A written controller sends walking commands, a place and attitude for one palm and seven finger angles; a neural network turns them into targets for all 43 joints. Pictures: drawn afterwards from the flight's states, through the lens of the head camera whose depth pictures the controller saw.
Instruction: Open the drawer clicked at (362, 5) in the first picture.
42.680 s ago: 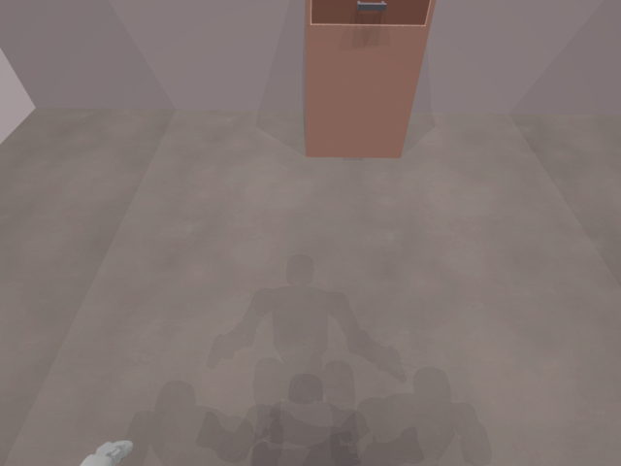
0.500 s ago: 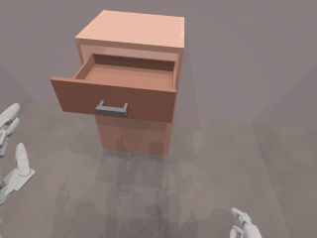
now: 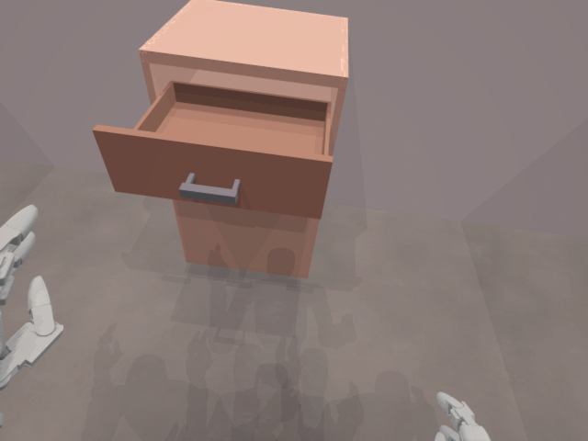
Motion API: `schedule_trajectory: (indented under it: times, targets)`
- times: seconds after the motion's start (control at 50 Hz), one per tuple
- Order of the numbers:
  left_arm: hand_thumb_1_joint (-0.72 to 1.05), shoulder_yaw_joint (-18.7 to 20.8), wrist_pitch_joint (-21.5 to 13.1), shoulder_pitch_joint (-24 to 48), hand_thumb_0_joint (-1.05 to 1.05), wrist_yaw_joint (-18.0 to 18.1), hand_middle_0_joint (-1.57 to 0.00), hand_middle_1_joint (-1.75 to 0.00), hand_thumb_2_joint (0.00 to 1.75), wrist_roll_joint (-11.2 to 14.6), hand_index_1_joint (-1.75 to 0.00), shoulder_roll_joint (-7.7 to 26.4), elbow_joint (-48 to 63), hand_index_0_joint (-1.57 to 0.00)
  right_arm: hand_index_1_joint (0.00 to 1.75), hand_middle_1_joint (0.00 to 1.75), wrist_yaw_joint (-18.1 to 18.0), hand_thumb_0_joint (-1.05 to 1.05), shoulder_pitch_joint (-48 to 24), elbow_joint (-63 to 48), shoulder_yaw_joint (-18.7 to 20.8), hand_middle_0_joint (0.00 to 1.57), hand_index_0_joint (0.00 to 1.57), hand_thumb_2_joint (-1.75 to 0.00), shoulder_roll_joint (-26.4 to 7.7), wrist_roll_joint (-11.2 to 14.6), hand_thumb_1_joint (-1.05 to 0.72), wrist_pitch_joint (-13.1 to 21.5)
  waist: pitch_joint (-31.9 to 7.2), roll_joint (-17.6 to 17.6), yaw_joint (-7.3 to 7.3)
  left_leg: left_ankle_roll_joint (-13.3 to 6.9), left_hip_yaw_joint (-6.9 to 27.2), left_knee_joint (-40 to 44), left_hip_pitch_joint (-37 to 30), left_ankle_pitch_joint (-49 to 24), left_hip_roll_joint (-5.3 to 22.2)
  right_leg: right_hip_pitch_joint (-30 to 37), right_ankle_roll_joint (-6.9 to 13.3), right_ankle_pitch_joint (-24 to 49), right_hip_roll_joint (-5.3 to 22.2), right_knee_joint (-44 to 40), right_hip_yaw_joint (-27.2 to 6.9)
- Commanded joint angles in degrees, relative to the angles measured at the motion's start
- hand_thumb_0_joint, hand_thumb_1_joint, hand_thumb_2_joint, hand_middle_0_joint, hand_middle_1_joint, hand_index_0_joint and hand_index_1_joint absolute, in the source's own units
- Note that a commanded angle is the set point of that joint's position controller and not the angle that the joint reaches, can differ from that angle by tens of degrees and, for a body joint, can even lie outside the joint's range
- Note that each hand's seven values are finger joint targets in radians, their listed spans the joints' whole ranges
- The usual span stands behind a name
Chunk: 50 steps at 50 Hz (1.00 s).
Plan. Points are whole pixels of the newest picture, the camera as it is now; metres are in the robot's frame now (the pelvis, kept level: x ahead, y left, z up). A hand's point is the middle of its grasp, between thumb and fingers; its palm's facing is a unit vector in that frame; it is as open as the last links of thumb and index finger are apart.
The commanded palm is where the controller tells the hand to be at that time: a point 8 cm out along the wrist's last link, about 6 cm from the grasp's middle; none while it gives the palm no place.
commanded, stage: let the arm hang, fingers relaxed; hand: left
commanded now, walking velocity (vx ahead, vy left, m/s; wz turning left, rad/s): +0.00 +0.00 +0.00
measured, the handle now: (211, 187) +0.58 +0.19 -0.02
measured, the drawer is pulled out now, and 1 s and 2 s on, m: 0.30 0.30 0.30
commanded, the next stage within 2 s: look to check the result in 1.10 s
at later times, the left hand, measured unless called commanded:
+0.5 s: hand out of the picture -0.04 +0.18 -0.16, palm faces +0.04 -0.97 -0.26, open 7.2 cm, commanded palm none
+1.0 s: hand out of the picture +0.04 +0.19 -0.16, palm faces +0.02 -0.97 -0.26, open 7.4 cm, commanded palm none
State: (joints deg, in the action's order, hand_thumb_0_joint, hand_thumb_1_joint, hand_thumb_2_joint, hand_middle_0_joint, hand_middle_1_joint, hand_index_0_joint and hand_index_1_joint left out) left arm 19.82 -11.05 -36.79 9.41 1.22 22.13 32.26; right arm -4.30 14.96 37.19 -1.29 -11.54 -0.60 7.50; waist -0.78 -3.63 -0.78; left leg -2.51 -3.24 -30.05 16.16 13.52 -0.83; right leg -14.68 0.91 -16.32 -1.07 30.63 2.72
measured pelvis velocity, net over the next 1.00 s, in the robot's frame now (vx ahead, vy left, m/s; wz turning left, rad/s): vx -0.03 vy -0.02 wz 0.04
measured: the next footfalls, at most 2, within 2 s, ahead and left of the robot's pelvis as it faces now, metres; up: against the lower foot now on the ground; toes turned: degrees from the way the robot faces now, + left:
none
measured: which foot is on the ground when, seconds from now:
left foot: down 0.00-1.00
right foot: down 0.00-1.00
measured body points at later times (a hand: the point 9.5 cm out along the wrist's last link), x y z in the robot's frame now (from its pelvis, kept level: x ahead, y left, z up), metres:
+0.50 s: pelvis -0.02 -0.04 +0.01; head +0.01 -0.03 +0.45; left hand -0.04 +0.23 -0.14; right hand +0.01 -0.30 -0.14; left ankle +0.03 +0.09 -0.73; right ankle -0.01 -0.13 -0.73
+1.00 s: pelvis -0.03 -0.02 +0.01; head -0.02 -0.02 +0.46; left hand +0.04 +0.24 -0.14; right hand +0.01 -0.28 -0.14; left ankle +0.03 +0.09 -0.73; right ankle -0.01 -0.13 -0.73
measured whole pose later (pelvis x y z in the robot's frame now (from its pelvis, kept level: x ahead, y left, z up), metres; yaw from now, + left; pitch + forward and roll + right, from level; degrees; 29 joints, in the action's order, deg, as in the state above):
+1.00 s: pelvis -0.03 -0.02 +0.01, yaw +2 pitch -3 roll -1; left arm 0.9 -0.4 -8.3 0.6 -0.7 14.2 -62.9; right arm -1.2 11.2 63.8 0.8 -12.9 -1.4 -0.3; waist 3.9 0.5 -1.6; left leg -0.3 0.0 -22.1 12.4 6.9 0.3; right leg -7.5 1.3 -11.2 -2.2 21.6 -0.3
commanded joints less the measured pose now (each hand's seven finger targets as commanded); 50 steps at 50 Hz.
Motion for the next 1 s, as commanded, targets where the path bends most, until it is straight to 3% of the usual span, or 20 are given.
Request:
schedule_trajectory:
  times: [0.0,0.02,0.04,0.08,0.1,0.12,0.14,0.16,0.18,0.2,0.22,0.24,0.36,0.42,0.66,0.98]
  targets:
    - [0.90,-13.74,10.81,11.12,0.00,-7.94,-0.20,-0.30,0.90,-3.87,-0.30,-3.31,-38.21,-0.20,0.30,0.30,3.86,0.00,-2.68,4.02,6.39,0.20,0.20,-0.90,-12.89,-0.22,-0.90,0.36,-0.58,9.79,-2.35,-3.42,13.89,5.51,-3.20,-32.38,12.87,-8.98,-0.56,-2.97,4.48,9.57,-4.36]
    - [0.90,-14.33,12.38,10.63,0.00,-8.09,-0.20,-0.30,0.90,-3.43,-0.30,-4.73,-37.18,-0.20,0.30,0.30,3.39,0.00,-0.76,2.65,5.90,0.20,0.20,-0.90,-11.86,-0.26,-0.90,-1.02,-3.05,10.84,-2.65,-4.76,14.96,5.16,-6.02,-36.22,14.70,-10.16,-1.05,-8.75,3.28,13.14,-4.14]
    - [0.90,-15.27,12.39,13.50,0.00,-8.11,-0.20,-0.30,0.90,-3.31,-0.30,-4.96,-38.28,-0.20,0.30,0.30,3.15,0.00,-0.59,2.59,5.66,0.20,0.20,-0.90,-11.56,-0.73,-0.90,-1.67,-5.41,6.35,-2.81,-6.52,17.10,4.49,-7.43,-36.49,15.82,-11.21,-1.13,-13.25,2.05,16.10,-5.01]
    - [0.90,-15.21,11.53,15.85,0.00,-8.42,-0.20,-0.30,0.90,-3.23,-0.30,-2.59,-44.92,-0.20,0.30,0.30,3.15,0.00,-1.90,2.58,4.57,0.20,0.20,-0.90,-11.85,-1.09,-0.90,-3.25,-6.93,0.09,-1.00,-7.89,17.24,3.68,-9.22,-37.54,15.19,-8.93,-0.99,-12.09,2.10,13.96,-5.13]
    - [0.90,-15.33,11.16,16.66,0.00,-8.47,-0.20,-0.30,0.90,-3.26,-0.30,-1.59,-48.96,-0.20,0.30,0.30,3.32,0.00,-3.54,2.47,4.39,0.20,0.20,-0.90,-12.15,-1.14,-0.90,-3.70,-7.49,-1.79,0.17,-6.84,15.36,2.91,-9.83,-38.46,13.68,-6.14,-0.69,-7.64,2.05,8.73,-4.25]
    - [0.90,-15.12,10.82,16.07,0.00,-8.62,-0.20,-0.30,0.90,-3.15,-0.30,-0.72,-53.38,-0.20,0.30,0.30,3.38,0.00,-5.61,3.01,4.32,0.20,0.20,-0.90,-12.61,-0.81,-0.90,-4.20,-8.25,-1.21,1.44,-5.07,12.84,1.58,-7.30,-34.67,11.54,-0.46,-0.52,0.07,2.39,2.92,-4.20]
    - [0.90,-14.94,10.54,16.00,0.00,-8.70,-0.20,-0.30,0.90,-3.15,-0.30,0.99,-57.58,-0.20,0.30,0.30,3.49,0.00,-7.03,3.61,4.14,0.20,0.20,-0.90,-12.05,-0.31,-0.90,-4.56,-8.08,-2.08,2.07,-2.30,10.00,0.15,-2.89,-24.68,7.50,4.73,0.07,11.30,3.50,-2.02,-7.21]
    - [0.90,-14.94,10.19,17.32,0.00,-8.76,-0.20,-0.30,0.90,-3.18,-0.30,3.40,-61.18,-0.20,0.30,0.30,3.69,0.00,-7.33,4.18,4.00,0.20,0.20,-0.90,-10.72,0.10,-0.90,-4.91,-6.87,-3.50,1.35,0.12,7.68,-0.51,-0.32,-13.02,3.80,5.76,1.47,16.70,7.48,-5.14,-12.32]
    - [0.90,-15.28,10.15,19.86,0.00,-8.99,-0.20,-0.30,0.90,-2.93,-0.30,4.97,-64.22,-0.20,0.30,0.30,4.04,0.00,-6.69,5.11,3.74,0.20,0.20,-0.90,-10.13,0.13,-0.90,-5.40,-3.55,-0.65,-0.10,1.13,6.46,0.53,-0.92,-4.10,2.05,1.88,3.06,14.46,11.04,-7.61,-14.27]
    - [0.90,-16.03,10.33,22.66,0.00,-9.04,-0.20,-0.30,0.90,-2.53,-0.30,4.95,-66.49,-0.20,0.30,0.30,4.28,0.00,-5.59,6.27,3.68,0.20,0.20,-0.90,-10.18,-0.05,-0.90,-6.06,-1.93,4.02,-1.35,1.18,6.83,2.52,-3.57,-1.57,2.26,-2.16,3.71,5.14,10.37,-8.58,-13.05]
    - [0.90,-16.63,10.25,24.18,0.00,-8.98,-0.20,-0.30,0.90,-2.34,-0.30,3.89,-69.46,-0.20,0.30,0.30,4.05,0.00,-7.11,7.89,3.64,0.20,0.20,-0.90,-10.35,-0.52,-0.90,-6.60,-0.40,4.19,-0.95,1.07,7.84,3.55,-4.03,-3.70,3.04,-3.20,2.69,2.83,7.41,-8.78,-12.27]
    - [0.90,-16.84,10.12,24.20,0.00,-8.86,-0.20,-0.30,0.90,-2.25,-0.30,3.27,-72.02,-0.20,0.30,0.30,3.88,0.00,-7.35,8.93,3.63,0.20,0.20,-0.90,-10.45,-0.54,-0.90,-6.82,0.41,4.63,-0.57,0.87,8.46,4.87,-3.82,-4.87,3.70,-1.92,2.06,3.13,6.45,-9.52,-11.51]
    - [0.90,-17.14,9.49,22.13,0.00,-8.51,-0.20,-0.30,0.90,-1.79,-0.30,1.30,-83.82,-0.20,0.30,0.30,3.06,0.00,-4.26,15.77,3.62,0.20,0.20,-0.90,-9.00,-0.34,-0.90,-7.17,-0.92,8.56,-0.32,1.16,8.05,6.56,-7.37,-6.17,4.65,2.17,2.12,5.90,6.46,-13.32,-10.88]
    - [0.90,-17.24,9.54,22.68,0.00,-8.43,-0.20,-0.30,0.90,-1.63,-0.30,1.29,-87.35,-0.20,0.30,0.30,2.75,0.00,-2.70,18.37,3.92,0.20,0.20,-0.90,-9.45,-0.28,-0.90,-7.52,0.54,4.03,-0.60,1.13,7.84,6.64,-8.46,-5.54,5.17,1.25,2.09,4.22,6.59,-15.51,-10.27]
    - [0.90,-16.94,10.51,25.12,0.00,-8.36,-0.20,-0.30,0.90,-1.67,-0.30,3.05,-92.93,-0.20,0.30,0.30,2.76,0.00,-1.08,23.75,4.29,0.20,0.20,-0.90,-11.05,-0.71,-0.90,-8.10,6.09,2.52,-0.50,1.06,8.47,9.83,-5.82,0.81,5.39,-0.99,2.57,-8.84,6.07,-18.33,-10.57]
    - [0.90,-17.13,10.04,26.81,0.00,-8.27,-0.20,-0.30,0.90,-1.77,-0.30,1.78,-93.19,-0.20,0.30,0.30,2.71,0.00,-3.52,24.35,3.85,0.20,0.20,-0.90,-10.22,-0.53,-0.90,-6.98,3.77,5.20,0.19,1.34,9.37,12.93,-6.21,-4.72,6.53,3.68,1.71,2.51,5.85,-15.22,-8.92]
